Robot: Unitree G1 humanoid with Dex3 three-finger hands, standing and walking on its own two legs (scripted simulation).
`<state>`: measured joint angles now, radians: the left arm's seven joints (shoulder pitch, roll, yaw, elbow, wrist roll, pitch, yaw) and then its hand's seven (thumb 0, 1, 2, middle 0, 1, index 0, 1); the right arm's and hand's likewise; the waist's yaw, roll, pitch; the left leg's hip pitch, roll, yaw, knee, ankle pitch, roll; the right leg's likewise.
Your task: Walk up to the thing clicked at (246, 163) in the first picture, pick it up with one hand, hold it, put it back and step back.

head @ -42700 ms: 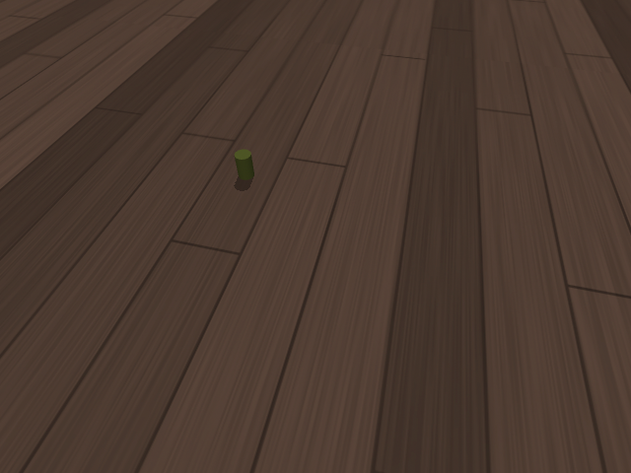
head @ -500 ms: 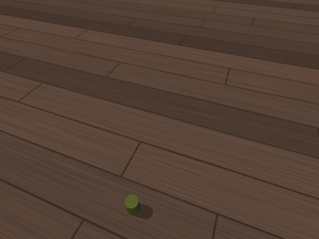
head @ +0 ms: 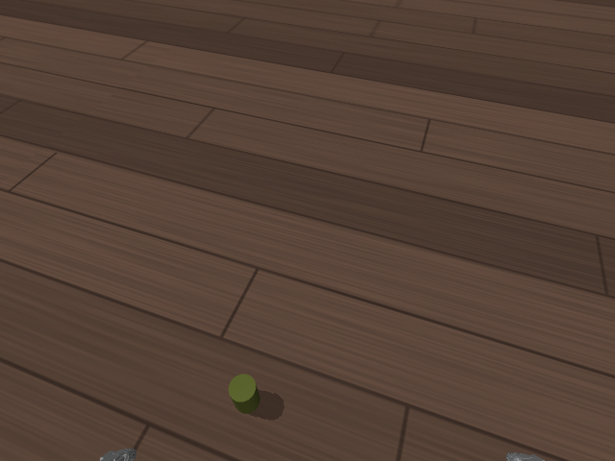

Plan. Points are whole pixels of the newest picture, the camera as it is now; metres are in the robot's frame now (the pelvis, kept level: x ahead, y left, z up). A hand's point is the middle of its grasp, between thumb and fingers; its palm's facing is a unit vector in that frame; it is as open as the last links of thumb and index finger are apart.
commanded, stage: stand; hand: left
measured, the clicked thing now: (244, 394) +0.43 +0.20 -0.72
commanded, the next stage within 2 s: rise first in 1.92 s
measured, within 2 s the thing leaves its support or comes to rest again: neither
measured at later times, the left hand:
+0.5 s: hand out of the picture +0.06 +0.25 -0.16, palm faces -0.03 -0.94 -0.33, open 7.3 cm
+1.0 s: hand out of the picture +0.06 +0.25 -0.16, palm faces -0.03 -0.94 -0.33, open 7.3 cm
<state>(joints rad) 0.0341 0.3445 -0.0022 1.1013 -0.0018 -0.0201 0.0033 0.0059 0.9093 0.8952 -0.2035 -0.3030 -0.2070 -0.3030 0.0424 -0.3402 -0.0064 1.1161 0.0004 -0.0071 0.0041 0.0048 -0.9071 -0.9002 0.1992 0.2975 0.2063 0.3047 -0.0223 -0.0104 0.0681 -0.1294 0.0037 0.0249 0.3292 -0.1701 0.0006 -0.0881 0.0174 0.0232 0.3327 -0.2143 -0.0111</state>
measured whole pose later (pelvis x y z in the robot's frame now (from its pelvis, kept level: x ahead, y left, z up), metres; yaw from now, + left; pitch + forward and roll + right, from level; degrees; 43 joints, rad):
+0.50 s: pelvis -0.01 +0.00 +0.00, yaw +0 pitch -2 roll +0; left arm 0.11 0.34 0.00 1.15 0.01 -0.01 0.00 0.01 0.91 0.90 -0.20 -0.30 -0.21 -0.30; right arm 0.07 -0.34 -0.01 1.16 -0.01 0.00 0.01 0.01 -0.91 -0.90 0.20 0.30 0.21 0.30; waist -0.01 -0.01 0.06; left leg -0.13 0.00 0.02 0.30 -0.14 0.00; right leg -0.08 0.02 0.02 0.30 -0.18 -0.01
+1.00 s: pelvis -0.01 +0.00 +0.00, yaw +1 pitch -2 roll +0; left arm 0.12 0.35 0.00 1.13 0.01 -0.01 0.00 0.01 0.91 0.90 -0.20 -0.30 -0.21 -0.30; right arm 0.09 -0.34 -0.01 1.16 -0.01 -0.01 0.01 0.00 -0.91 -0.90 0.20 0.30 0.21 0.30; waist -0.01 -0.01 0.05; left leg -0.13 -0.01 0.02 0.29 -0.13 0.01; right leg -0.09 0.01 0.02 0.31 -0.19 -0.01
